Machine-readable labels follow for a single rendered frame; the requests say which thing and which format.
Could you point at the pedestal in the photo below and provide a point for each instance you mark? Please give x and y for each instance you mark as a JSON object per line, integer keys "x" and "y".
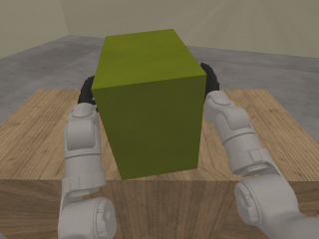
{"x": 197, "y": 203}

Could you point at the robot left hand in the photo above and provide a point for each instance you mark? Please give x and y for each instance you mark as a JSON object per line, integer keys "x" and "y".
{"x": 86, "y": 95}

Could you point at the robot right hand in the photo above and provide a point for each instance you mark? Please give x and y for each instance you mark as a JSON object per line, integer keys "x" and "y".
{"x": 211, "y": 83}

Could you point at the carton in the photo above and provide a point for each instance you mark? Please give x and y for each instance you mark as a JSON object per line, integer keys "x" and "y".
{"x": 149, "y": 91}

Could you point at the robot right upper arm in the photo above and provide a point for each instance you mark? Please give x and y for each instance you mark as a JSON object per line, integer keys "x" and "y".
{"x": 267, "y": 202}

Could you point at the left robot forearm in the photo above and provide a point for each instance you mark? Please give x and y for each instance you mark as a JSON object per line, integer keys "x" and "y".
{"x": 82, "y": 149}

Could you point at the right robot forearm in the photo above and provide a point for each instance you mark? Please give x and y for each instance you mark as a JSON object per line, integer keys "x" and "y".
{"x": 246, "y": 156}

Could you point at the robot left upper arm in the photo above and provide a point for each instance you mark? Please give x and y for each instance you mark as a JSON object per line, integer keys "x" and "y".
{"x": 92, "y": 218}

